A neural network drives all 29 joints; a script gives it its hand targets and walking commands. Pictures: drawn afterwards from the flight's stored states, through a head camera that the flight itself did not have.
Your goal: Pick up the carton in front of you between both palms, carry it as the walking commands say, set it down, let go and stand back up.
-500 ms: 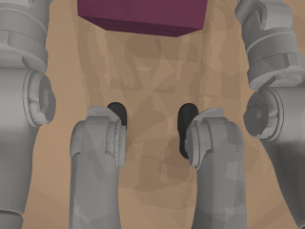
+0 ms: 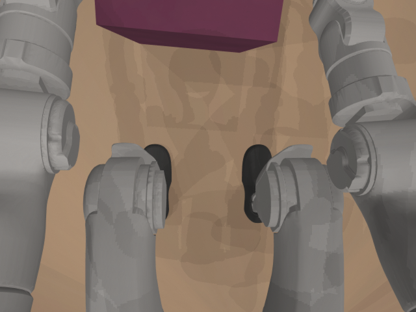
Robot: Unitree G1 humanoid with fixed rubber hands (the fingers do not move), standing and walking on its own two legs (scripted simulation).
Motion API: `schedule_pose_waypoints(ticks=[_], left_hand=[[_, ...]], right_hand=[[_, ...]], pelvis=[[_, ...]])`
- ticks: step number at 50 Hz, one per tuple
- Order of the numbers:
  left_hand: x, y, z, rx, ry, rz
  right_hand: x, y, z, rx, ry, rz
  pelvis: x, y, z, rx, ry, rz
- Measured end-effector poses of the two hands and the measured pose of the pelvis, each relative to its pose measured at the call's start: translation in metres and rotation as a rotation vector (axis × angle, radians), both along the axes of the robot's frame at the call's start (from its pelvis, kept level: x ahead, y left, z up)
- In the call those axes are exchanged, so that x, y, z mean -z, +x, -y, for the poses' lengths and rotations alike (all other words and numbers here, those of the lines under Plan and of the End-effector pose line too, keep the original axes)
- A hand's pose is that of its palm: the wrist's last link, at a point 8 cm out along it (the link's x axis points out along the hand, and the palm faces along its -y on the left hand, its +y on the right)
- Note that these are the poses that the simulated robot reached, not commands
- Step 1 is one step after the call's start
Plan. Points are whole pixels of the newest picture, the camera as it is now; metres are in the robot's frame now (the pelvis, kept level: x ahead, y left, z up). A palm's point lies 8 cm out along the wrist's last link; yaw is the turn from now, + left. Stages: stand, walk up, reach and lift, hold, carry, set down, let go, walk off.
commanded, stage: reach and lift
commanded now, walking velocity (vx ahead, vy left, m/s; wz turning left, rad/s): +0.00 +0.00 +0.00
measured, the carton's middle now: out of the picture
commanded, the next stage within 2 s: none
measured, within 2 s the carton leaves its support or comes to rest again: leaves its support in 0.46 s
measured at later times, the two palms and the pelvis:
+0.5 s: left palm out of the picture +0.56 +0.19 -0.16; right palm out of the picture +0.56 -0.11 -0.15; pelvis +0.01 +0.00 +0.00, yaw +0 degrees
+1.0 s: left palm out of the picture +0.50 +0.19 +0.04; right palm out of the picture +0.50 -0.11 +0.04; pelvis -0.01 -0.01 +0.11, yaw +3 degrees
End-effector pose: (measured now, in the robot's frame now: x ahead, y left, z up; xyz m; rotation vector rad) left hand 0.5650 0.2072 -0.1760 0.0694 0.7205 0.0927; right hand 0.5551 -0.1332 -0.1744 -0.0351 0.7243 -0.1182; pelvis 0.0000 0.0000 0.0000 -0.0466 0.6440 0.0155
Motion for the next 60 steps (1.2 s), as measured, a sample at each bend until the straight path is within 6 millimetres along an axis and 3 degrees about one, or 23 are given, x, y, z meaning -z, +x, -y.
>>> schedule_pose_waypoints(ticks=[5, 19, 24, 27, 31, 35, 39, 50, 60], left_hand=[[-0.002, 0.002, 0.013, 0.016, -0.005, -0.005], [-0.002, 0.001, 0.015, 0.046, -0.041, -0.030], [-0.010, -0.006, 0.019, 0.009, -0.020, -0.023], [-0.032, -0.011, 0.019, -0.021, -0.019, 0.000], [-0.079, -0.020, 0.016, -0.047, -0.036, 0.037], [-0.128, -0.034, 0.013, -0.071, -0.047, 0.035], [-0.165, -0.047, 0.013, -0.071, -0.037, 0.015], [-0.219, -0.065, 0.021, -0.072, -0.035, 0.026], [-0.272, -0.080, 0.021, -0.098, -0.052, 0.030]], right_hand=[[-0.001, 0.001, -0.022, -0.031, 0.033, 0.001], [-0.003, 0.005, -0.018, -0.003, 0.037, -0.023], [-0.017, 0.003, -0.020, 0.032, 0.021, -0.012], [-0.038, -0.002, -0.022, 0.040, 0.029, 0.016], [-0.081, -0.012, -0.025, 0.042, 0.043, 0.053], [-0.126, -0.023, -0.028, 0.038, 0.057, 0.051], [-0.162, -0.036, -0.028, 0.030, 0.049, 0.031], [-0.219, -0.052, -0.020, 0.028, 0.043, 0.042], [-0.274, -0.061, -0.020, 0.016, 0.042, 0.046]], pelvis=[[-0.003, -0.005, 0.000, -0.002, 0.000, 0.021], [0.007, 0.003, -0.005, 0.002, 0.002, 0.021], [0.004, 0.007, -0.004, -0.002, 0.001, -0.011], [-0.003, 0.008, -0.002, -0.009, 0.002, -0.021], [-0.017, 0.005, 0.001, -0.021, 0.002, -0.049], [-0.038, 0.001, 0.005, -0.032, 0.004, -0.077], [-0.061, -0.005, 0.007, -0.040, 0.004, -0.094], [-0.107, -0.013, 0.008, -0.039, 0.009, -0.115], [-0.150, 0.004, 0.007, -0.045, 0.013, -0.093]])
